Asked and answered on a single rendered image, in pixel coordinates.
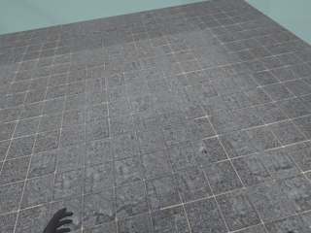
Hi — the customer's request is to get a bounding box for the left robot hand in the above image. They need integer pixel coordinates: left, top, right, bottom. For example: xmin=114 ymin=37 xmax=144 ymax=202
xmin=42 ymin=208 xmax=74 ymax=233

